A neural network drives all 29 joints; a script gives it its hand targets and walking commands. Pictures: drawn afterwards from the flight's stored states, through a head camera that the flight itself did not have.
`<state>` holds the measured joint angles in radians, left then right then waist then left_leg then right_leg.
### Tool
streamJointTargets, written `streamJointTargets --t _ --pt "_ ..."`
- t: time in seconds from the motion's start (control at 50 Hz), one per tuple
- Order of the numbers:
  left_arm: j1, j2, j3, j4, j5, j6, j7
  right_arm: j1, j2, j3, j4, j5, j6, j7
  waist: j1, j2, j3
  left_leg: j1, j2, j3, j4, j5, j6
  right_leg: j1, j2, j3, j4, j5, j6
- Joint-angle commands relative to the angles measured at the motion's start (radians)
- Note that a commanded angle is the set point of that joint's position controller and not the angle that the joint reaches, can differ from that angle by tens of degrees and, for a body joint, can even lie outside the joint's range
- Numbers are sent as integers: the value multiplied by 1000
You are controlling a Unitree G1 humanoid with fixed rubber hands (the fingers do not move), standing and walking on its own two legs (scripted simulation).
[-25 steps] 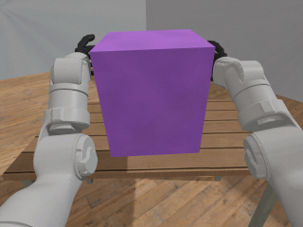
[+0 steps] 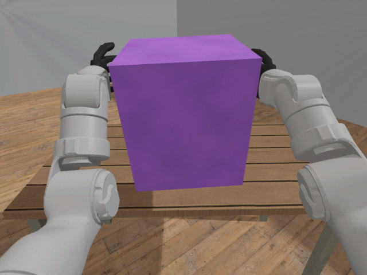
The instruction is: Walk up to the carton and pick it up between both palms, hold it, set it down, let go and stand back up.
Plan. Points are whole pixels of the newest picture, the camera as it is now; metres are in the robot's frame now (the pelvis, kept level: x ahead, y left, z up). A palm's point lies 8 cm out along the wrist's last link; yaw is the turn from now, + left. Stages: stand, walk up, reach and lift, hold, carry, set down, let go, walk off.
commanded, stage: hold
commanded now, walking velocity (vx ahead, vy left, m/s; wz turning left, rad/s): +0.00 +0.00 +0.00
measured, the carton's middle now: (184, 109) +0.39 +0.01 +0.27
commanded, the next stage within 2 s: none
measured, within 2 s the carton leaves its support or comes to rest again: neither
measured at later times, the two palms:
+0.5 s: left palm (99, 71) +0.36 +0.17 +0.37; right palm (268, 78) +0.35 -0.15 +0.35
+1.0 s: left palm (98, 75) +0.36 +0.17 +0.36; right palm (265, 82) +0.35 -0.15 +0.35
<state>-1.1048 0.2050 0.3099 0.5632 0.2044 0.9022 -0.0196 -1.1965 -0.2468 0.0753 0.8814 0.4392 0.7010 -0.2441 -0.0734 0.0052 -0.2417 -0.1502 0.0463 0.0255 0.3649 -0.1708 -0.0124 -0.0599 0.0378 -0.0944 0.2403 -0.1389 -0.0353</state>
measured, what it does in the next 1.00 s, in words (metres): stands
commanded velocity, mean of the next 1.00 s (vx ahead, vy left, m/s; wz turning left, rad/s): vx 0.00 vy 0.00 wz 0.00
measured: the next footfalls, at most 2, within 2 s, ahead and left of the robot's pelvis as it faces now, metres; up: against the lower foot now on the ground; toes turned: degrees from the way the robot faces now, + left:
none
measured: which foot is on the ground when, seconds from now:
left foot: down 0.00-1.00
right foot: down 0.00-1.00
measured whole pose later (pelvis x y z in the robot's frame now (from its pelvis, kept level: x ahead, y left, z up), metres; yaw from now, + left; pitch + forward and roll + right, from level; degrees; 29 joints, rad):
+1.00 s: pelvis +0.00 +0.00 +0.00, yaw +0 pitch -3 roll -1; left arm -1.13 0.21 0.31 0.60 0.21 0.89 -0.02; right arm -1.21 -0.24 0.07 0.90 0.43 0.70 -0.24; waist -0.07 0.01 -0.24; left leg -0.15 0.04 0.02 0.36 -0.16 -0.01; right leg -0.06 0.04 -0.09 0.23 -0.13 -0.03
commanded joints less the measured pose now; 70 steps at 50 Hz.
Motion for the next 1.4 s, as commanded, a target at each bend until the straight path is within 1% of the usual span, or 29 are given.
streamJointTargets --t 0.0,0.02,0.08,0.16,0.2,0.24,0.34,0.38,0.44,0.48,0.6,0.64,0.66,0.72,0.8,0.82,0.84,0.88,0.92,0.96,0.98,1.02,1.08,1.12,1.14,1.18,1.2,1.32,1.38 --pt "-610 -616 -247 -102 -193 -49 -165 -776 522 43 -298 146 -41 147 -15 70 -179 19 -40 -80 -59 144 -31 87 26 120 -10 182 18" --pt "-594 -596 -217 -66 -190 -50 -168 -785 534 71 -291 139 -45 149 -11 39 -170 12 -50 -71 -51 121 -26 96 29 116 -6 158 24" --pt "-610 -602 -219 -79 -186 -53 -171 -812 528 50 -311 138 -64 157 -5 79 -205 3 -45 -56 -57 136 -23 96 19 120 6 184 18" --pt "-645 -623 -241 -86 -203 -62 -160 -847 543 45 -303 125 -65 166 3 65 -222 2 -51 -67 -61 122 -25 79 25 116 4 153 18" --pt "-647 -619 -225 -54 -201 -65 -162 -850 566 38 -310 127 -64 167 11 57 -211 -13 -54 -57 -53 92 -18 80 25 128 -2 128 23" --pt "-625 -595 -181 19 -191 -71 -162 -864 561 31 -284 105 -61 168 17 -6 -191 -26 -50 -70 -84 11 6 68 11 127 -16 74 26" --pt "-665 -580 -171 97 -185 -91 -158 -874 547 5 -235 88 -70 165 9 2 -179 -49 -49 -62 -75 -5 6 54 13 136 -24 41 21" --pt "-697 -587 -180 55 -199 -105 -155 -868 571 0 -236 96 -68 165 5 25 -204 -37 -46 -69 -86 -2 -2 65 16 128 -10 77 24" --pt "-653 -564 -191 5 -202 -93 -155 -779 519 18 -214 135 -62 152 -11 74 -240 16 -46 -78 -44 190 -28 112 16 145 0 240 21" --pt "-637 -554 -161 6 -185 -87 -168 -807 502 10 -231 129 -57 141 -14 27 -212 18 -56 -76 -52 169 -23 104 20 134 -13 209 35" --pt "-625 -567 -172 49 -177 -87 -178 -817 516 12 -213 111 -75 148 4 48 -176 -23 -45 -67 -55 67 -8 89 5 139 -14 130 18" --pt "-667 -565 -182 24 -195 -90 -177 -886 535 23 -300 115 -82 151 25 35 -241 -28 -49 -56 -49 80 7 98 -2 139 -4 130 17" --pt "-652 -589 -189 12 -216 -93 -170 -873 547 41 -317 119 -80 153 9 25 -253 -21 -44 -65 -41 106 -4 104 18 135 3 151 17" --pt "-631 -591 -226 -66 -227 -89 -155 -845 567 57 -318 145 -62 147 14 14 -257 43 -49 -84 -33 169 -10 89 7 136 -3 194 26" --pt "-642 -581 -225 -71 -218 -87 -149 -817 560 64 -309 157 -49 144 -3 48 -238 17 -56 -78 -33 153 -8 82 9 144 2 207 35" --pt "-648 -586 -227 -57 -221 -86 -151 -831 567 51 -281 148 -51 141 14 47 -217 7 -59 -68 -46 150 -10 82 7 136 -10 201 39" --pt "-621 -572 -200 -19 -214 -81 -156 -803 551 39 -268 135 -50 138 -8 18 -170 2 -53 -68 -42 143 -17 82 4 147 -15 178 32" --pt "-584 -593 -202 -6 -199 -72 -161 -790 536 58 -278 138 -53 141 -3 51 -182 14 -54 -67 -42 164 -19 104 13 140 -13 220 20" --pt "-601 -578 -220 -86 -205 -71 -166 -794 510 58 -314 159 -49 142 -21 39 -238 31 -52 -87 -34 195 -19 113 24 124 1 239 31" --pt "-609 -601 -212 -72 -198 -60 -165 -787 505 56 -313 156 -50 145 -7 63 -224 22 -50 -71 -45 193 -33 95 31 136 -3 220 24" --pt "-601 -588 -217 -110 -190 -62 -168 -775 515 57 -312 152 -47 144 -26 50 -216 49 -55 -79 -25 213 -30 90 38 110 1 223 27" --pt "-579 -592 -238 -147 -193 -55 -168 -795 502 75 -351 155 -53 147 -8 55 -257 68 -54 -78 -14 223 -31 98 32 116 17 226 26" --pt "-624 -602 -216 -54 -178 -64 -167 -856 547 52 -292 131 -57 160 -9 61 -194 4 -52 -73 -50 81 -14 62 15 129 4 127 19" --pt "-621 -617 -246 -117 -200 -68 -156 -856 550 53 -312 132 -64 171 5 55 -243 -12 -47 -87 -67 81 -21 110 29 111 18 147 20" --pt "-641 -609 -207 -18 -195 -62 -152 -826 535 40 -253 133 -62 174 8 48 -184 -34 -42 -73 -54 65 -13 61 20 124 -2 109 19" --pt "-642 -603 -223 -35 -190 -69 -156 -848 548 24 -261 109 -67 178 5 60 -213 -21 -44 -60 -53 80 -18 95 22 124 2 133 16" --pt "-637 -596 -208 -26 -216 -72 -156 -858 555 46 -292 133 -69 171 15 -4 -218 -14 -43 -79 -43 111 -3 85 17 135 0 144 19" --pt "-631 -576 -176 7 -214 -87 -153 -829 550 41 -262 141 -59 157 28 7 -205 5 -50 -73 -47 126 -1 73 8 153 -14 182 31" --pt "-640 -583 -183 35 -201 -86 -156 -860 551 19 -250 122 -68 160 19 42 -194 -16 -52 -59 -54 73 -14 55 15 136 -9 115 24"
